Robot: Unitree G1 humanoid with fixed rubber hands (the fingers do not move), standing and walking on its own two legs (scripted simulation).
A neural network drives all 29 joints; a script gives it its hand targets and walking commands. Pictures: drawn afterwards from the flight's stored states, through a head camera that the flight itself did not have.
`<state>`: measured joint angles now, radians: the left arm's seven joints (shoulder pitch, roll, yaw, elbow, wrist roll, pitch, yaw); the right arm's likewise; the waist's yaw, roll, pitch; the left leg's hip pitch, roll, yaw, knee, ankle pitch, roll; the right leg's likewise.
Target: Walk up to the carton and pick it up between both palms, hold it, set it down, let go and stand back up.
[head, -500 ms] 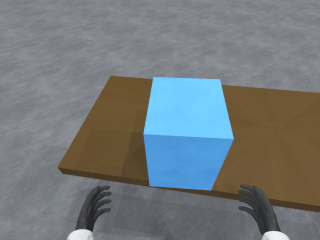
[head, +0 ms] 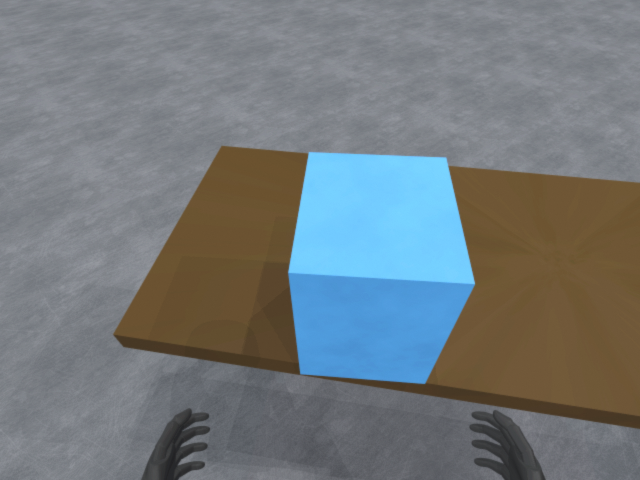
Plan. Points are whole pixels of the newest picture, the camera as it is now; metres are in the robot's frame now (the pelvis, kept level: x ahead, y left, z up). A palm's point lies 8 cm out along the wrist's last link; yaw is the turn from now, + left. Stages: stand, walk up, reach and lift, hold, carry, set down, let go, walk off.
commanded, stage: set down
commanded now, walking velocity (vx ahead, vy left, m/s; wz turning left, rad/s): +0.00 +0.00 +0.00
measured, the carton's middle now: (369, 272) +0.39 -0.04 +0.04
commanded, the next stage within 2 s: let go in 0.30 s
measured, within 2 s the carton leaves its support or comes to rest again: neither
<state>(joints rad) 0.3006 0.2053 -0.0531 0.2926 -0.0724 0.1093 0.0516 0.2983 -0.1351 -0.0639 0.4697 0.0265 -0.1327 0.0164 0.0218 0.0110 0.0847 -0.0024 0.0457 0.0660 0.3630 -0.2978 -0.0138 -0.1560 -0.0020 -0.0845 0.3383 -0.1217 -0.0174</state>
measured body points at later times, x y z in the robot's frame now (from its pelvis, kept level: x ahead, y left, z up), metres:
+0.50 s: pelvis +0.00 +0.00 +0.00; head +0.02 +0.01 +0.45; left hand +0.16 +0.24 -0.09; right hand +0.16 -0.22 -0.10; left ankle -0.06 +0.12 -0.74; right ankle +0.04 -0.11 -0.74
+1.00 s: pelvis +0.00 +0.01 -0.01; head -0.01 +0.01 +0.44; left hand +0.07 +0.24 -0.14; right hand +0.06 -0.24 -0.15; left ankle -0.06 +0.12 -0.74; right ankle +0.04 -0.11 -0.74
